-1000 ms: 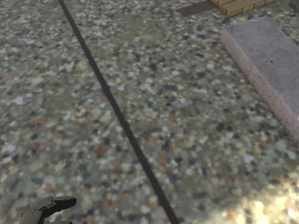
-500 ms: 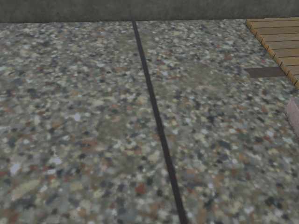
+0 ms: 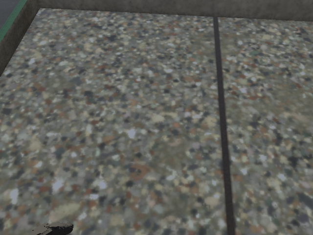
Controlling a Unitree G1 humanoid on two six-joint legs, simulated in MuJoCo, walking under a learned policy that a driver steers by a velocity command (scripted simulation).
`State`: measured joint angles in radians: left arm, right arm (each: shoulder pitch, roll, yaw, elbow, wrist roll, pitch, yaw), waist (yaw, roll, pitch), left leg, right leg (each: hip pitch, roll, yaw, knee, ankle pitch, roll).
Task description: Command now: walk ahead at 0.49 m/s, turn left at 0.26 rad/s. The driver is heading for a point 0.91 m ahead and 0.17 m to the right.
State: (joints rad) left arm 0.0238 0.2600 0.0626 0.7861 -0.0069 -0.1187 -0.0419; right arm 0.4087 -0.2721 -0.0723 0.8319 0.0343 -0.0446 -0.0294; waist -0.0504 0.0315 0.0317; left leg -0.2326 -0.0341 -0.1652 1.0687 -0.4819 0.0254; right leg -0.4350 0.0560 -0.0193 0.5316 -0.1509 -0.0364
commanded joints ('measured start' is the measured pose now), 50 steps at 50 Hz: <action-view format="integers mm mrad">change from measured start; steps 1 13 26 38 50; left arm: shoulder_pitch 154 275 243 24 363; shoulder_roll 102 182 150 51 242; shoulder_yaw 26 26 13 -7 72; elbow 13 101 76 -22 -35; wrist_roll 5 -22 -28 -9 -9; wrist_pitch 10 18 36 79 66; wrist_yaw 11 30 37 -2 9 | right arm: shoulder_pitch -92 -378 -162 -135 -229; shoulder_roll -126 -39 -96 -152 -144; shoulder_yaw -21 23 -7 -36 -10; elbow -115 -214 -156 -58 -149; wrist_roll -8 -19 -44 -41 18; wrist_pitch -36 -41 -48 -62 -100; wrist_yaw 3 43 44 10 30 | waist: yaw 102 124 7 2 187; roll -72 -80 66 1 -130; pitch -65 17 -88 52 -268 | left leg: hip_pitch -486 -318 222 167 -621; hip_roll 101 120 328 293 50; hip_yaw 27 158 -110 311 75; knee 209 -447 -830 -963 324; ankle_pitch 108 534 340 540 -38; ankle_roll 12 -25 165 134 -32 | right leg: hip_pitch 434 279 -256 -228 797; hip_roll -339 -237 -172 -168 -368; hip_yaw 472 112 114 43 737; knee -299 -396 660 195 -257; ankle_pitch -159 176 -184 222 -183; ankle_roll -202 -164 9 24 -351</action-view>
